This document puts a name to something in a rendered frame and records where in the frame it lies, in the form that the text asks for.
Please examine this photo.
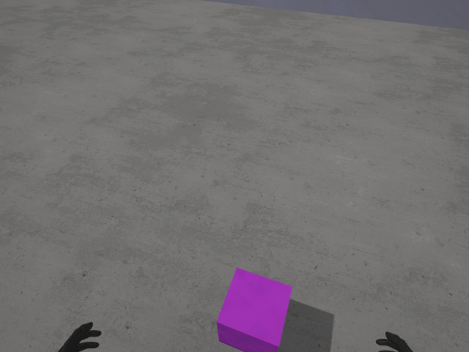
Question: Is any carton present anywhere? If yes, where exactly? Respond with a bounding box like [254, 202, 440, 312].
[216, 268, 292, 352]

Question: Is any robot left hand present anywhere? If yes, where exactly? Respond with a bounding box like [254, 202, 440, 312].
[58, 322, 101, 352]

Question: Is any robot right hand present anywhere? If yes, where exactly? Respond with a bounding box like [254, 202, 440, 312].
[376, 332, 413, 352]

